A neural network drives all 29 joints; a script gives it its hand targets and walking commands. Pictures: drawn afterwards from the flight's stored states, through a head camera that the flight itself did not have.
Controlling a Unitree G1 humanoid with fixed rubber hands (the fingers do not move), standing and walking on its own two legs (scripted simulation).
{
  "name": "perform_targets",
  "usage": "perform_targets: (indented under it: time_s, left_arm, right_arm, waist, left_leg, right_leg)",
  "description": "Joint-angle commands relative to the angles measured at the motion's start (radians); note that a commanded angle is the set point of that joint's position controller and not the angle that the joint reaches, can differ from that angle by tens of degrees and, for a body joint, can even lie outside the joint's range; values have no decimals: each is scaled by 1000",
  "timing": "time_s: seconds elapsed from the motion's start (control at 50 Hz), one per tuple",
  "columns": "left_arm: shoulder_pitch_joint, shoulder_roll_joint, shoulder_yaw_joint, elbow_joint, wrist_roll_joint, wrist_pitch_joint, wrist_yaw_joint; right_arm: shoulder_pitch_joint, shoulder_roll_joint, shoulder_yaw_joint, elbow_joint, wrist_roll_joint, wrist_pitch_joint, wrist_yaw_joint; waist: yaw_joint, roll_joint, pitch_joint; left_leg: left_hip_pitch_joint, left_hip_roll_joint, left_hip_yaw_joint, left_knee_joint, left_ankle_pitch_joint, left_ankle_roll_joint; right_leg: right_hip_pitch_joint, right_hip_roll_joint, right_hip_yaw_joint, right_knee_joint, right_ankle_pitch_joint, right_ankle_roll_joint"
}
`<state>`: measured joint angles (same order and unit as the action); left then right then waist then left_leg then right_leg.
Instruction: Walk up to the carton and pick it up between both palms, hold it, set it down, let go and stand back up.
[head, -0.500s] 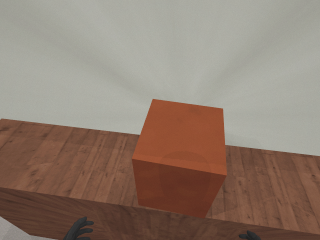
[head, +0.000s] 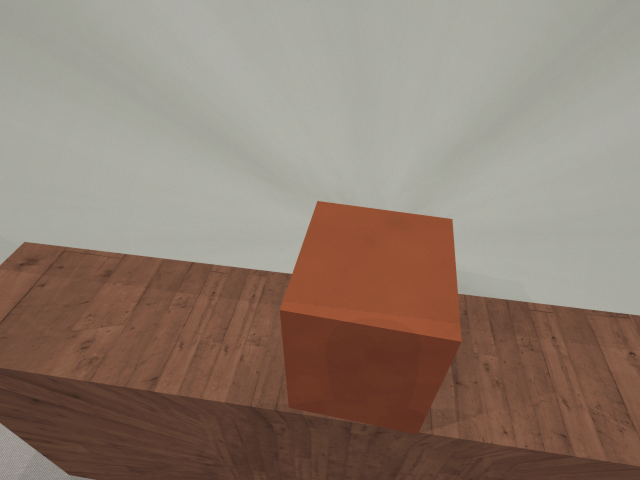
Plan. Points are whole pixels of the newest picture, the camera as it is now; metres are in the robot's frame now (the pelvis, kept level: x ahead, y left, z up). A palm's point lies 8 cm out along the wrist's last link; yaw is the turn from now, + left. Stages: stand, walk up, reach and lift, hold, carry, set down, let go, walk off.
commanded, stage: stand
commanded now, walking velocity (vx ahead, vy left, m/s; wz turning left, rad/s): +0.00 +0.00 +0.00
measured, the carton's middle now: (367, 317) +0.39 -0.05 -0.01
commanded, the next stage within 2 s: none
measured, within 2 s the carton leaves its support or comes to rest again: neither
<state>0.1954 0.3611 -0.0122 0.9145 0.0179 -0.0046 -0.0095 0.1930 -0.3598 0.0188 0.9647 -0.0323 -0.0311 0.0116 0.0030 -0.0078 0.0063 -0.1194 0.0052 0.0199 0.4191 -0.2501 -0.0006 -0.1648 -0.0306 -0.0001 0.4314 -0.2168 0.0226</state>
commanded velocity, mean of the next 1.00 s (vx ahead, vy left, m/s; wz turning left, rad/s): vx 0.00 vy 0.00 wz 0.00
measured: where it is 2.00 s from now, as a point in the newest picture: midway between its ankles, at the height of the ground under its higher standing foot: outside the picture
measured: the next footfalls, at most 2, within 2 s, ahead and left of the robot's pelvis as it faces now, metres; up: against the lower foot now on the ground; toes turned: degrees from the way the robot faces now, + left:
none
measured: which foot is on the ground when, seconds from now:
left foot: down 0.00-1.00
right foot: down 0.00-1.00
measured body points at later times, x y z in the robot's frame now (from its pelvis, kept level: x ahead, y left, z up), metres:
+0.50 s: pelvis -0.01 -0.01 +0.00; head -0.01 -0.01 +0.45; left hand +0.07 +0.30 -0.12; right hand +0.08 -0.31 -0.12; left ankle -0.01 +0.12 -0.74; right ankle +0.01 -0.13 -0.74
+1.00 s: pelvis +0.00 -0.02 +0.00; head +0.00 -0.02 +0.45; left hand +0.08 +0.29 -0.12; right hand +0.06 -0.32 -0.13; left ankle -0.01 +0.12 -0.74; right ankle +0.01 -0.13 -0.74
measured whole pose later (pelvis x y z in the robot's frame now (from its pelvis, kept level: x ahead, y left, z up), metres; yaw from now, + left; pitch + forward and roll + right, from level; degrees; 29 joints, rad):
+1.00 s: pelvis +0.00 -0.02 +0.00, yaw +0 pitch -2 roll +0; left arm 0.13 0.36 -0.01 1.08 0.01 -0.01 -0.01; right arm 0.15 -0.37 0.01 1.09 -0.02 -0.02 0.01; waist 0.00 0.01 0.04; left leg -0.10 0.03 0.01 0.34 -0.20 -0.03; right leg -0.14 0.00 0.00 0.35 -0.17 0.00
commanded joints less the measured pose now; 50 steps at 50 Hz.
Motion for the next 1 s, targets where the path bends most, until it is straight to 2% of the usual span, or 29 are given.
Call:
perform_targets:
  time_s: [0.0, 0.02, 0.06, 0.08, 0.16, 0.18, 0.24, 0.26, 0.28, 0.3, 0.34, 0.44, 0.5, 0.52, 0.58, 0.6, 0.62, 0.64, 0.66, 0.74, 0.78, 0.8, 0.84, 0.86, 0.88, 0.9, 0.92, 0.94, 0.98]
  left_arm:
    - [-70, 196, 42, -30, -2, -28, 6]
    - [-61, 192, 36, -19, 1, -29, 7]
    - [-77, 180, 39, -10, 1, -30, 8]
    - [-51, 216, 38, -5, 1, -29, 7]
    - [-44, 210, 43, 18, -4, -31, 5]
    - [-53, 210, 43, 26, -9, -33, 3]
    - [-68, 208, 45, 35, -5, -22, 12]
    - [-60, 209, 41, 47, -5, -23, 9]
    - [-67, 196, 35, 43, -7, -29, 6]
    - [-67, 220, 37, 54, -4, -26, 7]
    - [-89, 205, 37, 50, -8, -28, 13]
    - [-63, 230, 46, 83, -10, -33, 12]
    - [-86, 216, 38, 74, -9, -33, 12]
    - [-84, 219, 34, 78, -13, -29, 10]
    - [-74, 215, 44, 86, -12, -25, 12]
    - [-75, 208, 34, 94, -18, -29, 9]
    - [-83, 230, 44, 91, -12, -29, 12]
    - [-94, 229, 47, 102, -10, -24, 17]
    - [-87, 220, 45, 94, -2, -26, 16]
    - [-117, 205, 37, 99, -6, -30, 15]
    - [-102, 221, 44, 108, -9, -27, 17]
    - [-120, 217, 43, 105, -7, -23, 19]
    - [-107, 227, 46, 112, -12, -27, 16]
    - [-112, 244, 50, 114, -5, -26, 15]
    - [-92, 217, 44, 113, -14, -26, 14]
    - [-99, 223, 40, 120, -9, -28, 11]
    - [-107, 209, 42, 109, -11, -30, 11]
    - [-112, 219, 44, 111, -10, -32, 12]
    - [-112, 223, 53, 112, -7, -25, 14]
  right_arm:
    - [-85, -194, -46, -47, 4, -19, -12]
    - [-41, -193, -44, -31, 5, -26, -12]
    - [-72, -191, -44, -14, 6, -18, -11]
    - [-61, -206, -43, -9, 11, -17, -7]
    - [-54, -213, -48, 16, -3, -16, -10]
    - [-38, -211, -38, 13, 7, -15, -11]
    - [-73, -217, -41, 18, 13, -16, -7]
    - [-72, -218, -46, 22, 17, -18, -4]
    - [-73, -203, -39, 38, 8, -17, -10]
    - [-84, -215, -44, 28, 12, -14, -8]
    - [-72, -191, -35, 37, 18, -18, -10]
    - [-66, -202, -35, 57, 18, -10, -12]
    - [-80, -195, -31, 45, 18, -8, -14]
    - [-100, -199, -34, 52, 21, -7, -17]
    - [-70, -222, -40, 73, 13, -1, -16]
    - [-75, -218, -44, 65, 13, -1, -11]
    - [-91, -203, -39, 63, 13, -4, -15]
    - [-100, -210, -48, 58, 22, 0, -12]
    - [-99, -204, -42, 63, 15, -1, -14]
    - [-86, -197, -39, 72, 17, 5, -15]
    - [-105, -209, -44, 65, 18, 5, -16]
    - [-87, -203, -45, 70, 17, 4, -12]
    - [-76, -201, -44, 79, 20, 0, -11]
    - [-89, -207, -42, 78, 13, 2, -12]
    - [-97, -220, -48, 79, 10, 3, -10]
    - [-94, -199, -46, 70, 22, -1, -12]
    - [-89, -203, -43, 71, 15, -5, -12]
    - [-91, -197, -41, 78, 13, -2, -13]
    - [-88, -209, -49, 83, 16, -2, -15]
  waist:
    - [4, 8, 39]
    - [-6, 6, 28]
    - [3, 29, 26]
    - [-1, -6, 20]
    - [12, 4, 40]
    - [2, -5, 7]
    - [5, 48, 4]
    - [2, -8, 5]
    - [14, -27, -29]
    - [0, 18, -20]
    - [-3, -4, -1]
    - [7, 37, -6]
    - [-2, -30, -10]
    - [6, 5, 3]
    - [13, 8, 1]
    - [-7, 22, 15]
    - [3, -4, 11]
    - [-11, -11, 8]
    - [6, -15, -5]
    - [-7, -14, 3]
    - [-3, 16, 24]
    - [-4, -8, 11]
    - [-14, 30, -2]
    - [-3, 14, 40]
    - [9, -17, 8]
    - [-11, 4, -4]
    - [-2, -12, -5]
    - [8, 19, -20]
    - [2, 7, -10]
  left_leg:
    - [-100, 105, -111, -133, 52, 43]
    - [-73, 104, -116, -143, 55, 39]
    - [-81, 114, -120, -152, 29, 54]
    - [-67, 111, -123, -148, 27, 47]
    - [-73, 96, -103, -147, 31, 41]
    - [-60, 97, -95, -151, 35, 37]
    - [-56, 104, -107, -154, 18, 33]
    - [-34, 110, -108, -146, 40, 27]
    - [-24, 111, -107, -145, 70, 37]
    - [-16, 100, -94, -133, 92, 28]
    - [-43, 111, -104, -137, 128, 36]
    - [-25, 111, -99, -135, 132, 36]
    - [-16, 114, -102, -127, 187, 27]
    - [-18, 114, -96, -127, 145, 26]
    - [-25, 109, -89, -127, 107, 26]
    - [-28, 110, -88, -146, 102, 22]
    - [-22, 117, -93, -141, 94, 24]
    - [-14, 116, -95, -148, 115, 25]
    - [-5, 117, -89, -135, 128, 18]
    - [-2, 115, -84, -136, 104, 24]
    - [-10, 109, -82, -144, 74, 17]
    - [-18, 118, -83, -147, 72, 20]
    - [-15, 117, -96, -155, 63, 26]
    - [-47, 115, -85, -149, 62, 24]
    - [-32, 120, -91, -141, 59, 30]
    - [-10, 120, -88, -140, 59, 26]
    - [-9, 118, -88, -146, 70, 25]
    - [-8, 116, -84, -145, 90, 19]
    - [-8, 118, -86, -152, 115, 21]
  right_leg:
    - [13, -73, 81, -91, 67, -55]
    - [8, -81, 86, -88, 51, -65]
    - [20, -79, 85, -93, 62, -66]
    - [14, -71, 80, -100, 49, -63]
    - [24, -86, 96, -117, 47, -57]
    - [21, -86, 91, -101, 29, -60]
    - [21, -82, 81, -103, 42, -58]
    - [7, -81, 81, -105, 42, -59]
    - [35, -88, 92, -107, 67, -60]
    - [17, -87, 93, -120, 87, -55]
    - [27, -95, 91, -106, 127, -62]
    - [34, -94, 92, -102, 153, -62]
    - [31, -82, 77, -112, 149, -53]
    - [14, -88, 100, -126, 121, -57]
    - [41, -90, 110, -135, 137, -64]
    - [25, -94, 93, -117, 130, -61]
    - [28, -89, 106, -133, 114, -61]
    - [21, -85, 93, -128, 128, -58]
    - [38, -87, 87, -141, 128, -53]
    - [26, -93, 97, -145, 130, -51]
    - [7, -86, 109, -150, 87, -50]
    - [28, -88, 101, -148, 87, -56]
    - [28, -88, 112, -149, 69, -56]
    - [22, -83, 107, -153, 55, -55]
    - [31, -92, 111, -154, 79, -60]
    - [17, -102, 123, -157, 81, -63]
    - [29, -97, 118, -153, 98, -63]
    - [47, -92, 108, -145, 122, -57]
    - [50, -88, 108, -130, 163, -58]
